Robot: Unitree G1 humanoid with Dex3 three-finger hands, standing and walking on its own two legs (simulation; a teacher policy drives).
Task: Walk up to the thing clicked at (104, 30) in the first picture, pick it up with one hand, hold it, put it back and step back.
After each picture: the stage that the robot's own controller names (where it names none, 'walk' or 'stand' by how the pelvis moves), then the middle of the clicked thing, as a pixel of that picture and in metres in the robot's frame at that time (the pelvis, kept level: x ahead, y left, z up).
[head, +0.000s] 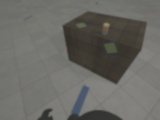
stand; (105, 29) +0.99 -0.11 +0.05
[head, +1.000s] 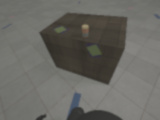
walk; (85, 31) +0.85 +0.15 +0.07
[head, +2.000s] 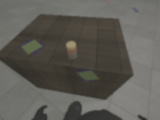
stand; (71, 50) +0.46 +0.19 +0.09
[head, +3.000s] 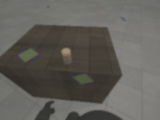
stand; (66, 56) +0.46 +0.22 +0.06
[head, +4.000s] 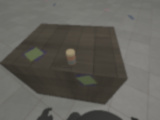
stand; (71, 57) +0.46 +0.20 +0.05
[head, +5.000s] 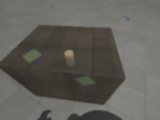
stand; (69, 58) +0.46 +0.20 +0.05
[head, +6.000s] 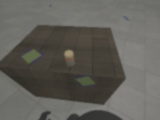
stand; (69, 58) +0.45 +0.20 +0.05
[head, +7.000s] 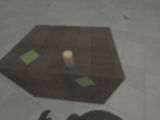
rise first; (68, 58) +0.44 +0.21 +0.05
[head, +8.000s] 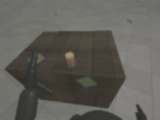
rise first; (70, 60) +0.45 +0.23 +0.05
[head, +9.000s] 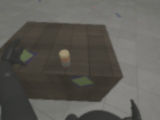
go down; (65, 58) +0.44 +0.21 +0.06
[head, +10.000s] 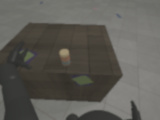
go down; (65, 57) +0.45 +0.21 +0.06
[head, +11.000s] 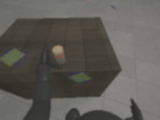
close in; (59, 55) +0.44 +0.23 +0.09
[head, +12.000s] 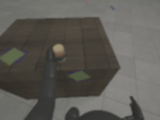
close; (59, 53) +0.45 +0.22 +0.09
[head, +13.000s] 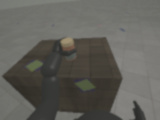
lift; (69, 49) +0.35 +0.15 +0.28
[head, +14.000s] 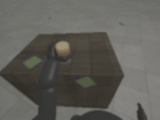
hold; (64, 53) +0.33 +0.18 +0.25
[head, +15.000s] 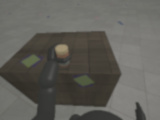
hold; (63, 55) +0.34 +0.19 +0.22
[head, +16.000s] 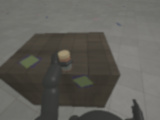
hold; (65, 60) +0.35 +0.19 +0.17
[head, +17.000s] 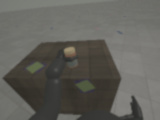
crouch; (71, 57) +0.35 +0.15 +0.23
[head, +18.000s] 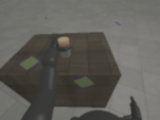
crouch; (64, 47) +0.42 +0.19 +0.23
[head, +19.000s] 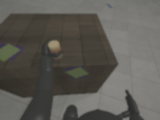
lower; (55, 50) +0.47 +0.23 +0.10
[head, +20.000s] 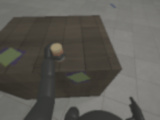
lower; (58, 53) +0.44 +0.23 +0.10
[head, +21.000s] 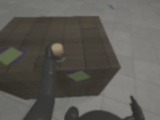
lower; (58, 53) +0.44 +0.22 +0.10
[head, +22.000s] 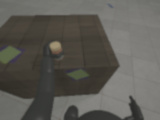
lower; (57, 51) +0.46 +0.23 +0.10
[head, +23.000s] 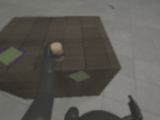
open; (57, 52) +0.45 +0.23 +0.10
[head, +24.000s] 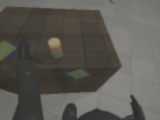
rise; (55, 48) +0.45 +0.23 +0.10
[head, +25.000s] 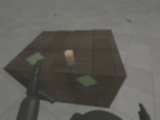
sink last; (69, 57) +0.47 +0.23 +0.07
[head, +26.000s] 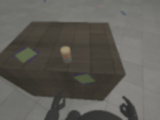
stand; (66, 55) +0.45 +0.22 +0.07
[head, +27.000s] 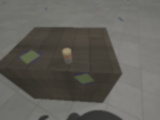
stand; (67, 56) +0.48 +0.23 +0.05
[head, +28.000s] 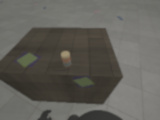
stand; (66, 59) +0.45 +0.22 +0.05
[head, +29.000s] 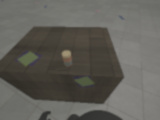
stand; (67, 58) +0.45 +0.22 +0.05
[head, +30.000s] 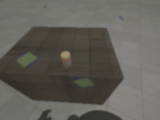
stand; (66, 59) +0.44 +0.22 +0.05
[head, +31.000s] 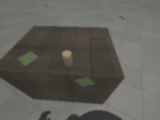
stand; (67, 58) +0.45 +0.21 +0.05
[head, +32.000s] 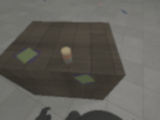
walk; (67, 55) +0.45 +0.22 +0.05
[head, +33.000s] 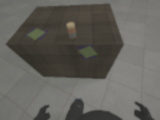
walk; (71, 30) +0.68 +0.23 +0.08
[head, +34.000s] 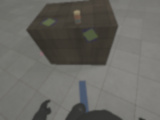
walk; (77, 17) +0.97 +0.24 +0.07
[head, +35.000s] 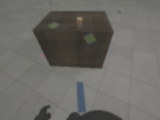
stand; (79, 22) +1.06 +0.23 +0.06
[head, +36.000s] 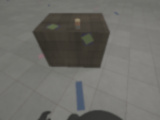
stand; (77, 24) +1.10 +0.24 +0.05
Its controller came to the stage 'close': yes
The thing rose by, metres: 0.23
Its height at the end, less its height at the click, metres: +0.00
